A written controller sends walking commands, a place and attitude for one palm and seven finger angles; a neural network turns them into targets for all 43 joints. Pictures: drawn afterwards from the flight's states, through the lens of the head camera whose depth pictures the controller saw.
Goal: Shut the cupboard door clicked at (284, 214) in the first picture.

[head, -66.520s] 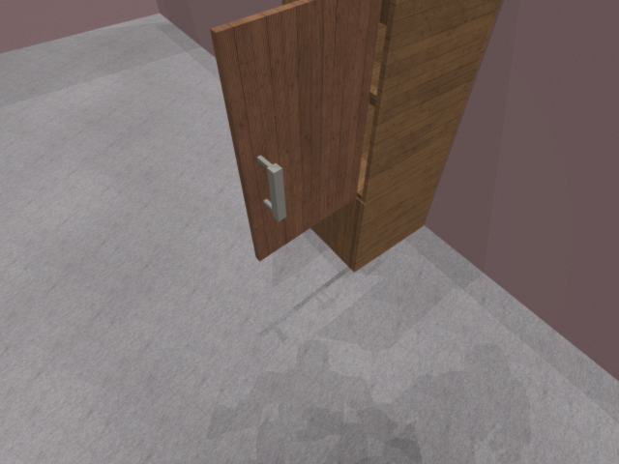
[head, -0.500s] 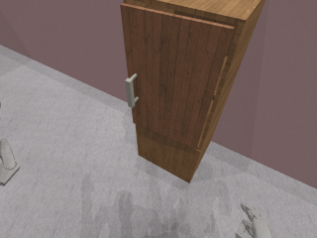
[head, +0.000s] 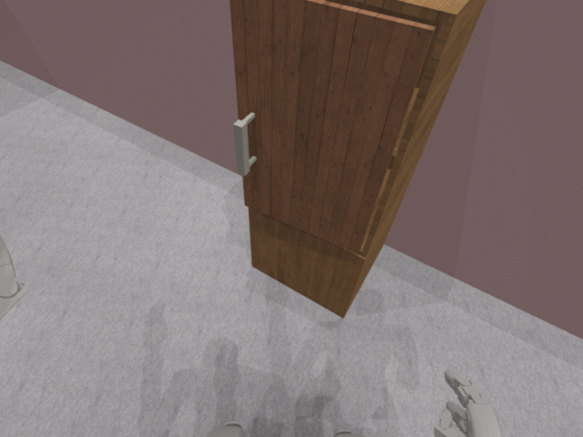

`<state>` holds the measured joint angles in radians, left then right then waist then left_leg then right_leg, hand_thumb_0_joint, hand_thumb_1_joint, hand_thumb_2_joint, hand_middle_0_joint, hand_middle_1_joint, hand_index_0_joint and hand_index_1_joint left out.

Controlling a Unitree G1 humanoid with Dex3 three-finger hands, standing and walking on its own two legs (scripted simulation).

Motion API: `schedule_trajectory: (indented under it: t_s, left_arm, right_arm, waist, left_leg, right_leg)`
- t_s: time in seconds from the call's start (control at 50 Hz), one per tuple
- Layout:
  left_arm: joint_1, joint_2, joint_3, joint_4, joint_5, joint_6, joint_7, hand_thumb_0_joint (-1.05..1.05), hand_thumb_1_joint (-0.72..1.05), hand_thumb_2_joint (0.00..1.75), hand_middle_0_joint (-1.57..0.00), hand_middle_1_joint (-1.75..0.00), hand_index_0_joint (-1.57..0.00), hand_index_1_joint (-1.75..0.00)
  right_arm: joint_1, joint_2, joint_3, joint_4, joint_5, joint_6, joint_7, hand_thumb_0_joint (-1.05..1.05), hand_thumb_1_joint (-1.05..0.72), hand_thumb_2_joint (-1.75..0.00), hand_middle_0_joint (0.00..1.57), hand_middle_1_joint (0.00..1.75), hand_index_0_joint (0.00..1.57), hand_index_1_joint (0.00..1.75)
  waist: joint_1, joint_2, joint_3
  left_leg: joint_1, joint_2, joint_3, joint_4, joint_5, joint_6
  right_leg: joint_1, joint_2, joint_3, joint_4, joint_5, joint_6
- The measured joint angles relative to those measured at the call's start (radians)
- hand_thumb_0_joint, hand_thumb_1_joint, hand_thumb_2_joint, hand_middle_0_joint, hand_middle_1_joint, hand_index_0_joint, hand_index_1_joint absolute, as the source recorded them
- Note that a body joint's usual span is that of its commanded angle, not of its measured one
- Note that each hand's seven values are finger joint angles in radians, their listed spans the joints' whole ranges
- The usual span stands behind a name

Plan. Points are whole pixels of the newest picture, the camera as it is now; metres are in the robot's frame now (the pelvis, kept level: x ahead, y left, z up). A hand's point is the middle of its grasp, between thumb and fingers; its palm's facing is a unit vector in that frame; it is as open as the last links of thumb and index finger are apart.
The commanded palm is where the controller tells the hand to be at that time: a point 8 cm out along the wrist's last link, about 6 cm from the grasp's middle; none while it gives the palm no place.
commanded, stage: step back with the hand held close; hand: left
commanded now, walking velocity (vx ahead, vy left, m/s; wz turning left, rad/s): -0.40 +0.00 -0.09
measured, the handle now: (246, 144) +0.75 +0.12 -0.06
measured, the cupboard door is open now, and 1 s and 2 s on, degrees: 4 4 4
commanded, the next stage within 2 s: stop stepping back and stand still in 0.46 s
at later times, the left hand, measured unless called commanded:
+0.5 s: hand out of the picture +0.09 +0.28 +0.20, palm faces +0.55 -0.70 -0.46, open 7.4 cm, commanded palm +0.03 +0.31 +0.20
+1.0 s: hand out of the picture +0.03 +0.28 +0.20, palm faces +0.35 -0.82 -0.46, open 7.4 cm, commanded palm -0.02 +0.31 +0.20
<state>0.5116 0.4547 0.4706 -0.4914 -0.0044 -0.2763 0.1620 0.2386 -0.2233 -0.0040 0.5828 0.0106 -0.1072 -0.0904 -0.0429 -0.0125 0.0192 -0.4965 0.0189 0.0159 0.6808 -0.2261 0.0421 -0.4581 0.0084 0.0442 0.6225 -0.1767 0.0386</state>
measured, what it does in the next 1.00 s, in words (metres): walks backwards: right foot, then left foot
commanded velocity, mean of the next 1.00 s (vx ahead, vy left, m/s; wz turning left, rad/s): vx -0.12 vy -0.02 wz -0.11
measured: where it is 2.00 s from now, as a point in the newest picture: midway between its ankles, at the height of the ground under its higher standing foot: outside the picture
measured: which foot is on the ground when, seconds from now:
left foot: down 0.00-0.46, up 0.48-0.62, down 0.64-1.00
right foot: down 0.00-0.28, up 0.30-0.42, down 0.44-0.62, up 0.64-0.90, down 0.92-1.00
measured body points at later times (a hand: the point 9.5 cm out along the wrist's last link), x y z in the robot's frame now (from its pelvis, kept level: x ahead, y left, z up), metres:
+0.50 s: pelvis -0.09 +0.00 -0.01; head -0.09 +0.01 +0.44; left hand +0.05 +0.32 +0.22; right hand +0.11 -0.22 -0.08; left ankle +0.06 +0.12 -0.69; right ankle -0.06 -0.14 -0.72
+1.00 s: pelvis -0.20 +0.03 +0.02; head -0.21 +0.05 +0.46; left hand +0.01 +0.32 +0.23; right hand -0.09 -0.23 -0.07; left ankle -0.08 +0.13 -0.69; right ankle -0.25 -0.06 -0.72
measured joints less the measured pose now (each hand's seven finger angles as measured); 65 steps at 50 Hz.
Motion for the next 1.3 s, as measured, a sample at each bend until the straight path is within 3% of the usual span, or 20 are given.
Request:
schedule_trajectory:
  t_s: [0.06,0.12,0.24,0.3,0.34,0.38,0.42,0.46,0.54,0.6,0.64,0.68,0.76,0.82,0.88,0.94,1.02,1.18,1.24,1.3]
  left_arm:
    - [-0.009,0.010,0.024,-0.002,0.005,-0.006,-0.008,0.02,0.89,0.89,-0.21,-0.30,-0.22,-0.30]
    - [0.003,-0.012,0.042,-0.017,0.000,-0.007,-0.011,0.02,0.89,0.89,-0.21,-0.30,-0.22,-0.30]
    - [-0.021,-0.079,-0.022,-0.047,-0.017,0.013,0.006,0.02,0.89,0.89,-0.21,-0.30,-0.21,-0.30]
    - [-0.039,-0.073,-0.032,-0.048,-0.019,0.010,0.009,0.02,0.89,0.89,-0.21,-0.30,-0.21,-0.30]
    - [-0.059,-0.044,-0.021,-0.049,-0.024,0.016,0.002,0.02,0.89,0.89,-0.21,-0.30,-0.21,-0.30]
    - [-0.074,0.001,-0.002,-0.057,-0.036,0.014,-0.004,0.02,0.89,0.89,-0.21,-0.30,-0.22,-0.30]
    - [-0.058,0.035,0.026,-0.057,-0.049,0.000,-0.004,0.02,0.89,0.89,-0.21,-0.30,-0.22,-0.30]
    - [-0.030,0.034,0.046,-0.050,-0.051,-0.013,-0.002,0.02,0.89,0.89,-0.21,-0.30,-0.21,-0.30]
    - [-0.006,-0.041,-0.027,-0.026,-0.022,0.030,0.005,0.01,0.89,0.89,-0.21,-0.30,-0.21,-0.30]
    - [-0.017,-0.060,-0.043,-0.018,-0.018,0.056,0.006,0.01,0.89,0.89,-0.21,-0.30,-0.21,-0.30]
    - [-0.070,-0.060,-0.049,-0.010,-0.019,0.056,0.004,0.01,0.89,0.89,-0.21,-0.30,-0.21,-0.30]
    - [-0.130,-0.045,-0.040,0.018,-0.025,0.051,0.003,0.02,0.89,0.89,-0.21,-0.30,-0.21,-0.30]
    - [-0.053,-0.048,-0.015,-0.018,-0.044,0.082,-0.003,0.02,0.89,0.89,-0.20,-0.30,-0.21,-0.30]
    - [0.032,-0.050,-0.038,-0.072,-0.048,0.096,-0.004,0.02,0.89,0.89,-0.20,-0.30,-0.21,-0.30]
    - [0.069,-0.018,-0.050,-0.087,-0.050,0.108,-0.004,0.02,0.89,0.89,-0.21,-0.30,-0.21,-0.30]
    - [0.072,0.041,-0.009,-0.088,-0.049,0.108,0.000,0.02,0.89,0.89,-0.21,-0.30,-0.21,-0.30]
    - [0.029,0.013,-0.035,0.009,-0.048,0.094,0.006,0.01,0.89,0.89,-0.21,-0.30,-0.22,-0.30]
    - [-0.021,-0.075,-0.064,0.075,-0.027,0.099,0.020,0.02,0.89,0.89,-0.21,-0.30,-0.21,-0.30]
    - [-0.017,-0.066,-0.044,0.057,-0.025,0.098,0.013,0.02,0.89,0.89,-0.21,-0.30,-0.21,-0.30]
    - [0.021,-0.034,-0.025,0.005,-0.029,0.085,0.006,0.02,0.89,0.89,-0.21,-0.30,-0.21,-0.30]
  right_arm:
    - [0.005,0.007,-0.003,0.001,0.001,-0.008,0.001,0.02,-0.90,-0.90,0.20,0.30,0.20,0.30]
    - [-0.007,0.009,-0.006,0.012,-0.004,-0.014,0.005,0.02,-0.90,-0.90,0.20,0.30,0.20,0.30]
    - [-0.051,0.003,-0.013,0.046,-0.014,0.000,0.022,0.02,-0.90,-0.89,0.20,0.30,0.20,0.30]
    - [-0.065,0.007,-0.010,0.030,-0.011,0.006,0.014,0.02,-0.90,-0.89,0.20,0.30,0.20,0.30]
    - [-0.064,0.024,-0.020,0.018,-0.014,-0.004,0.004,0.02,-0.90,-0.89,0.20,0.30,0.20,0.30]
    - [-0.055,0.047,-0.030,0.026,-0.009,-0.022,0.009,0.01,-0.90,-0.89,0.20,0.30,0.20,0.30]
    - [-0.043,0.061,-0.030,0.030,-0.001,-0.030,0.020,0.01,-0.90,-0.90,0.20,0.30,0.20,0.30]
    - [-0.053,0.059,-0.024,0.031,0.001,-0.027,0.028,0.01,-0.90,-0.90,0.20,0.30,0.20,0.30]
    - [-0.057,0.029,-0.017,0.089,-0.017,0.016,0.034,0.02,-0.90,-0.90,0.20,0.30,0.20,0.30]
    - [-0.040,0.032,0.012,0.082,-0.016,0.035,0.020,0.02,-0.90,-0.89,0.20,0.30,0.20,0.30]
    - [-0.036,0.012,0.011,0.044,-0.012,0.015,0.009,0.02,-0.90,-0.89,0.21,0.30,0.20,0.30]
    - [-0.072,0.032,-0.002,0.048,-0.010,-0.007,0.007,0.02,-0.90,-0.89,0.20,0.30,0.20,0.30]
    - [-0.069,0.072,0.013,0.024,-0.011,-0.030,0.044,0.02,-0.90,-0.89,0.20,0.30,0.20,0.30]
    - [-0.020,0.080,0.028,0.005,-0.015,-0.027,0.055,0.02,-0.90,-0.89,0.21,0.30,0.20,0.30]
    - [0.026,0.077,0.036,-0.005,-0.023,-0.005,0.045,0.01,-0.90,-0.89,0.21,0.30,0.20,0.30]
    - [0.033,0.051,0.039,-0.014,-0.027,0.018,0.036,0.01,-0.90,-0.89,0.21,0.30,0.20,0.30]
    - [0.042,-0.001,0.011,0.080,-0.010,0.052,0.027,0.01,-0.90,-0.89,0.21,0.30,0.20,0.30]
    - [0.090,-0.024,-0.010,0.129,-0.011,0.026,-0.016,0.02,-0.90,-0.90,0.20,0.30,0.20,0.30]
    - [0.066,0.014,0.001,0.112,-0.027,0.002,-0.015,0.02,-0.91,-0.90,0.20,0.30,0.20,0.30]
    - [0.057,0.050,0.023,0.083,-0.033,-0.018,0.003,0.02,-0.90,-0.90,0.20,0.30,0.20,0.30]
  waist:
    - [-0.004,0.001,0.010]
    - [0.023,-0.007,0.016]
    - [0.061,-0.028,0.013]
    - [0.047,-0.011,0.015]
    - [0.022,0.026,0.025]
    - [0.010,0.040,0.025]
    - [0.010,0.032,0.000]
    - [0.032,0.015,-0.013]
    - [0.097,-0.004,-0.022]
    - [0.120,-0.060,-0.039]
    - [0.097,-0.026,-0.037]
    - [0.082,-0.037,0.014]
    - [0.044,-0.022,0.020]
    - [0.029,-0.005,-0.017]
    - [0.012,-0.006,-0.056]
    - [0.025,-0.045,-0.081]
    - [0.036,0.005,-0.082]
    - [0.015,-0.024,-0.074]
    - [-0.002,-0.033,-0.050]
    - [-0.012,-0.026,-0.040]
  left_leg:
    - [-0.023,0.020,0.013,0.045,-0.015,0.001]
    - [-0.039,0.025,0.029,0.088,-0.099,-0.002]
    - [-0.047,-0.018,0.034,0.039,-0.182,-0.022]
    - [-0.059,0.001,0.035,-0.007,-0.116,-0.002]
    - [-0.067,0.051,0.036,-0.045,0.016,0.016]
    - [-0.070,0.101,0.060,-0.076,0.133,0.008]
    - [-0.087,0.129,0.108,-0.075,0.166,-0.005]
    - [-0.120,0.128,0.145,-0.021,0.074,-0.034]
    - [-0.121,0.032,0.082,0.259,-0.180,-0.085]
    - [0.023,-0.010,0.074,0.099,-0.151,-0.082]
    - [0.091,0.021,0.052,-0.083,-0.015,-0.049]
    - [0.069,0.020,0.061,-0.063,0.046,-0.013]
    - [0.098,0.080,0.087,-0.131,0.084,-0.007]
    - [0.124,0.116,0.107,-0.208,0.106,-0.022]
    - [0.122,0.111,0.114,-0.248,0.063,-0.040]
    - [0.019,0.070,0.133,-0.109,-0.058,-0.057]
    - [-0.005,0.048,0.050,0.098,-0.093,-0.060]
    - [0.137,0.016,0.074,-0.060,0.009,-0.011]
    - [0.150,0.015,0.086,-0.111,0.027,-0.007]
    - [0.163,0.021,0.084,-0.175,0.067,-0.015]
  right_leg:
    - [-0.008,0.011,0.012,0.053,-0.031,0.001]
    - [-0.026,0.006,0.016,0.087,-0.037,0.000]
    - [-0.035,-0.024,0.040,0.018,0.025,0.005]
    - [-0.060,-0.004,0.037,0.045,-0.095,-0.003]
    - [-0.067,0.043,0.012,0.192,-0.188,-0.006]
    - [-0.018,0.067,-0.026,0.262,-0.265,-0.019]
    - [0.073,0.052,-0.054,0.187,-0.303,-0.044]
    - [0.099,0.029,-0.024,0.106,-0.247,-0.061]
    - [0.102,-0.007,0.051,0.057,-0.138,-0.003]
    - [0.101,-0.030,0.107,-0.026,-0.068,0.016]
    - [0.050,-0.007,0.084,0.014,-0.103,0.008]
    - [-0.006,0.006,0.079,0.178,-0.225,0.001]
    - [-0.022,0.045,-0.029,0.377,-0.278,-0.007]
    - [0.079,0.047,-0.119,0.268,-0.303,-0.020]
    - [0.244,0.048,-0.171,0.012,-0.304,-0.050]
    - [0.314,0.011,-0.105,-0.186,-0.180,-0.120]
    - [0.309,0.027,-0.089,-0.122,-0.161,-0.080]
    - [0.282,-0.007,-0.071,0.014,-0.266,-0.050]
    - [0.228,0.007,-0.064,0.095,-0.300,-0.055]
    - [0.249,0.018,-0.102,-0.030,-0.263,-0.058]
